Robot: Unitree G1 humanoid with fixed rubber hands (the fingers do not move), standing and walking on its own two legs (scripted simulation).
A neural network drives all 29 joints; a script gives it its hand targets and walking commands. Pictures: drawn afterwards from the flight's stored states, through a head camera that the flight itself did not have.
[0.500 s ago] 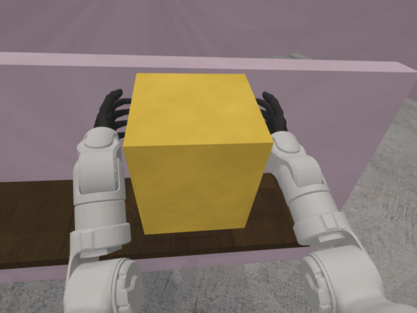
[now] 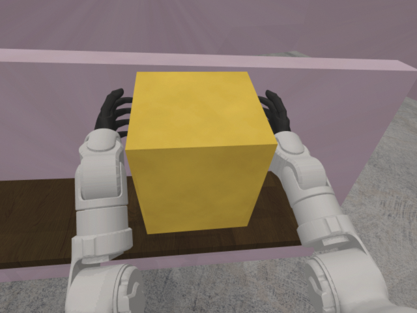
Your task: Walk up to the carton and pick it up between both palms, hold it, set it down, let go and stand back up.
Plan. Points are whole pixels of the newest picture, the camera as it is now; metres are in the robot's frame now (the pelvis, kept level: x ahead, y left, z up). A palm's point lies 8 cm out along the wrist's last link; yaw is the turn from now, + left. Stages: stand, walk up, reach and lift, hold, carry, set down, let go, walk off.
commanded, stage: hold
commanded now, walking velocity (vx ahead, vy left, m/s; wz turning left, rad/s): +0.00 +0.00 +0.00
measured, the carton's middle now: (196, 154) +0.38 +0.01 +0.16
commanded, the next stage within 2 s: none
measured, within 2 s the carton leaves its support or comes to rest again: neither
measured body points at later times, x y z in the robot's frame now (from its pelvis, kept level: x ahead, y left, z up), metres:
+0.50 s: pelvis +0.00 +0.00 +0.00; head -0.06 +0.02 +0.45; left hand +0.37 +0.16 +0.23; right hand +0.38 -0.15 +0.23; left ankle +0.04 +0.11 -0.75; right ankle -0.01 -0.11 -0.75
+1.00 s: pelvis +0.00 +0.00 +0.00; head -0.06 +0.03 +0.45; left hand +0.37 +0.16 +0.23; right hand +0.37 -0.14 +0.22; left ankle +0.04 +0.11 -0.75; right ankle -0.01 -0.11 -0.75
